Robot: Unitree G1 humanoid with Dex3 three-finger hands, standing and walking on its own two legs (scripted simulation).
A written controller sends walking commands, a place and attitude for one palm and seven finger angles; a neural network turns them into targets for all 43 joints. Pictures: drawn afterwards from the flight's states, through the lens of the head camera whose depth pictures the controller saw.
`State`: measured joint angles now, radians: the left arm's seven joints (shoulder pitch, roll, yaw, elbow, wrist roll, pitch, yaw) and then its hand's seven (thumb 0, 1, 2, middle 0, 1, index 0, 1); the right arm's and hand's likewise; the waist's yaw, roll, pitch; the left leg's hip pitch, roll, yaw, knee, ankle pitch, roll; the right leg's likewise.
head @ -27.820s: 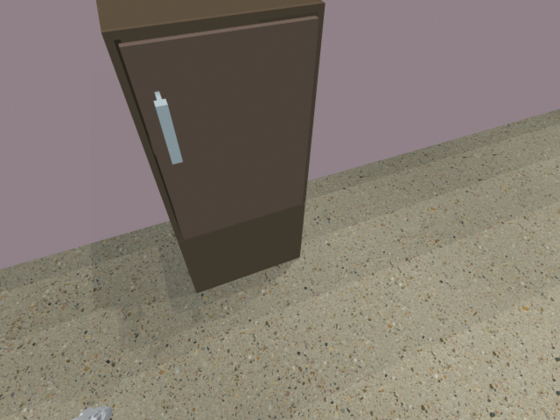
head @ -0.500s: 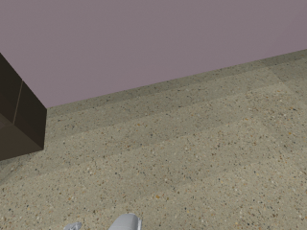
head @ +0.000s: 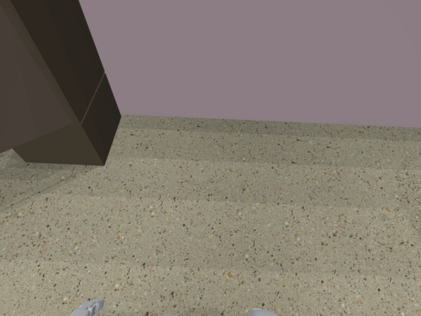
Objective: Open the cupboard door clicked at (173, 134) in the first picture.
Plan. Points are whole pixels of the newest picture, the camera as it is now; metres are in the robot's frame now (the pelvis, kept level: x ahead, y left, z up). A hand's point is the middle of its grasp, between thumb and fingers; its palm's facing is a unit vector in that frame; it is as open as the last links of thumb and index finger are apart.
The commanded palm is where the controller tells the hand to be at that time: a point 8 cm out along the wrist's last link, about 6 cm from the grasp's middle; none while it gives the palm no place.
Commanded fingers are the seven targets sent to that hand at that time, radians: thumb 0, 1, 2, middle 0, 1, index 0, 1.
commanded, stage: turn to face it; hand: left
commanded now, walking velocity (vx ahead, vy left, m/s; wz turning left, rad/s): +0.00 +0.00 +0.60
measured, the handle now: out of the picture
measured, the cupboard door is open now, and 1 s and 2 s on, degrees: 39 39 39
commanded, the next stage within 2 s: take the last steps up to it in 1.00 s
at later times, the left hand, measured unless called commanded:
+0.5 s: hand out of the picture -0.01 +0.21 -0.19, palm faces +0.34 -0.91 -0.24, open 7.4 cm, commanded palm none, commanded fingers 0.00 0.90 0.90 -0.20 -0.30 -0.20 -0.30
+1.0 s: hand out of the picture -0.03 +0.16 -0.17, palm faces +0.56 -0.80 -0.22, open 7.4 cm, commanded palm none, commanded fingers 0.00 0.90 0.90 -0.20 -0.30 -0.20 -0.30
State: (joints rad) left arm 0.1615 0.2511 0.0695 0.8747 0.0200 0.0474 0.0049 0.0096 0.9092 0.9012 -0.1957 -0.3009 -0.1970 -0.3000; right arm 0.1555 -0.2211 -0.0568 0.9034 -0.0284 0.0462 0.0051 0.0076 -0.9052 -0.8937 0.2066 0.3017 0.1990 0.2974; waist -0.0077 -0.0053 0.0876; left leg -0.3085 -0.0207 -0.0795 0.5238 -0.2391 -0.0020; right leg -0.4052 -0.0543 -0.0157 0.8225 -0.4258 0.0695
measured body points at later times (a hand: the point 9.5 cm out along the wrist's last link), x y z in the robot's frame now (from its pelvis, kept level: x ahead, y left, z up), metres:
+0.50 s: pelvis +0.01 -0.01 -0.01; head +0.05 +0.03 +0.43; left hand -0.03 +0.26 -0.17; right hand +0.21 -0.22 -0.13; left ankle +0.00 +0.10 -0.74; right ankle +0.00 -0.15 -0.69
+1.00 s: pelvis +0.03 -0.03 +0.00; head +0.06 +0.00 +0.45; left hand -0.06 +0.20 -0.15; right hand +0.25 -0.19 -0.14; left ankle -0.04 +0.07 -0.70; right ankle +0.08 -0.14 -0.74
